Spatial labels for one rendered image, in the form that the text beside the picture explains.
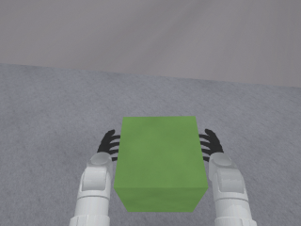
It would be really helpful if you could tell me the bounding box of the right robot hand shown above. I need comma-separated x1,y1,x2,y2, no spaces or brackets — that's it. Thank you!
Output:
198,129,224,162

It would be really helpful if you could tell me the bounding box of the carton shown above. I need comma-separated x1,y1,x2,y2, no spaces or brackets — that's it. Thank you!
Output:
113,116,209,213

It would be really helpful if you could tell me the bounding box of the left robot hand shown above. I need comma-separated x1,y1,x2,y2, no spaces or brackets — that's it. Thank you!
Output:
97,129,120,161

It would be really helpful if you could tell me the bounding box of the robot left forearm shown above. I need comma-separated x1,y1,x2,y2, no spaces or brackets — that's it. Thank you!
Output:
69,152,113,226

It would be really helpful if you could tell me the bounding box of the robot right forearm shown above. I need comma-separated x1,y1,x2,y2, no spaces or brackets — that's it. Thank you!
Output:
208,152,258,226

